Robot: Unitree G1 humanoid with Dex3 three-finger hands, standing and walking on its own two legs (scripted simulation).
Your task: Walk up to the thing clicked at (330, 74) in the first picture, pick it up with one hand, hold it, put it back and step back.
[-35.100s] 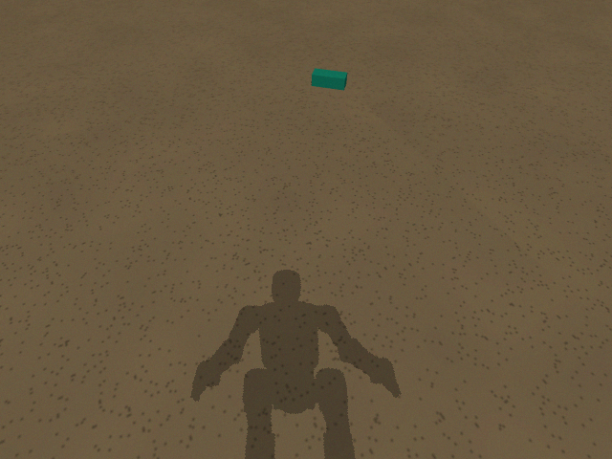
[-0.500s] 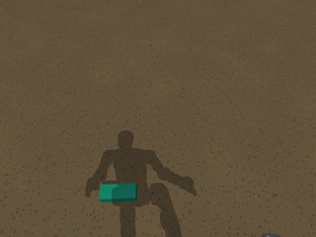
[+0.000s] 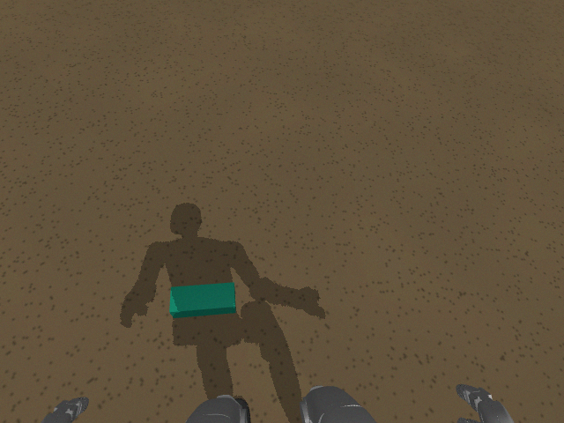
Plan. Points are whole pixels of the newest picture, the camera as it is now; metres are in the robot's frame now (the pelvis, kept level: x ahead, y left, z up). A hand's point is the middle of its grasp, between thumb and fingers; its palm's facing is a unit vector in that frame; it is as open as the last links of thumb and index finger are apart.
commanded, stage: step back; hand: left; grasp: from above
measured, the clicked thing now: (203, 300) +0.49 +0.21 -0.73
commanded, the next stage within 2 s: none
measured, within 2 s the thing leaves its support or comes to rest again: neither
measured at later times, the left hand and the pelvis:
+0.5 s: hand out of the picture -0.01 +0.26 -0.15, palm faces +0.03 -0.92 -0.38, open 7.4 cm; pelvis -0.13 -0.01 -0.01, yaw +3 degrees
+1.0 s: hand out of the picture -0.21 +0.22 -0.15, palm faces -0.03 -0.91 -0.40, open 7.4 cm; pelvis -0.29 -0.05 -0.01, yaw -2 degrees
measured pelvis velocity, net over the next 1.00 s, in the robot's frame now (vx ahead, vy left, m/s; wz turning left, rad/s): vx -0.29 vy -0.05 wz -0.04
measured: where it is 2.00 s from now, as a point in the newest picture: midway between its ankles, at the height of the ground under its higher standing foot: outside the picture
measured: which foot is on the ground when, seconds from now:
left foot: down 0.00-0.20, up 0.22-0.48, down 0.50-0.92, up 0.94-1.00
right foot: up 0.00-0.16, down 0.18-0.52, up 0.54-0.88, down 0.90-1.00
